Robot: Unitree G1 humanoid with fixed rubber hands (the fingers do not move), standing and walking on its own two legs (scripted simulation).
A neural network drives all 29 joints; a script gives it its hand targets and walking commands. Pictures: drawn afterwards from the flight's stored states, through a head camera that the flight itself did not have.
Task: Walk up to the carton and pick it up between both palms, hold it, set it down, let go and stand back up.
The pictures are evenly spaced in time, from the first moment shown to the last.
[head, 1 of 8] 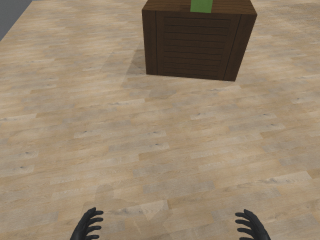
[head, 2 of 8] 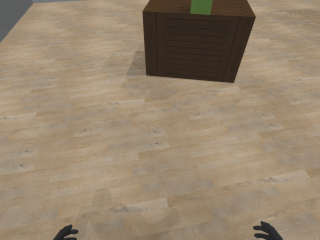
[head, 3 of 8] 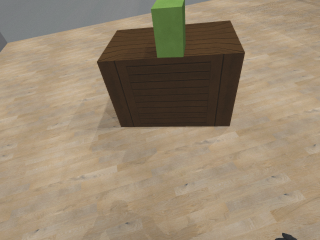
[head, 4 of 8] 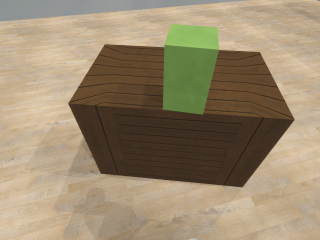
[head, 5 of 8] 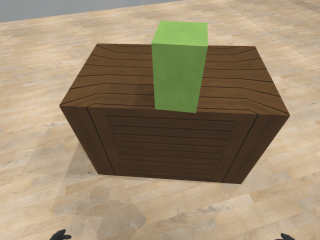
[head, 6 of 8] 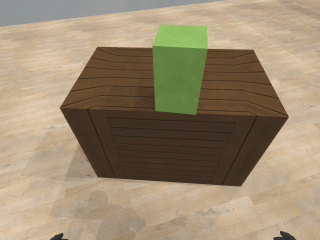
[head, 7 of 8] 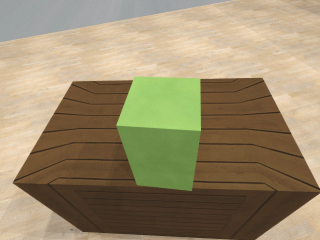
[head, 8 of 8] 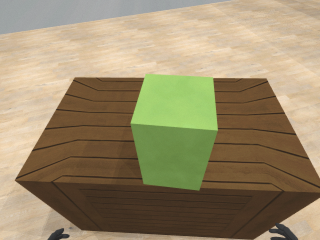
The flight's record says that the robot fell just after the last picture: no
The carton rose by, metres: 0.00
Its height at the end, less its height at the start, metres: +0.00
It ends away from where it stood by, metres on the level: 0.00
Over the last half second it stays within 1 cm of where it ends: yes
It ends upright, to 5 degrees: yes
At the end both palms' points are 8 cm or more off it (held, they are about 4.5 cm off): yes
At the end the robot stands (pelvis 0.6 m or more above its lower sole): yes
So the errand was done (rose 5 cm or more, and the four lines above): no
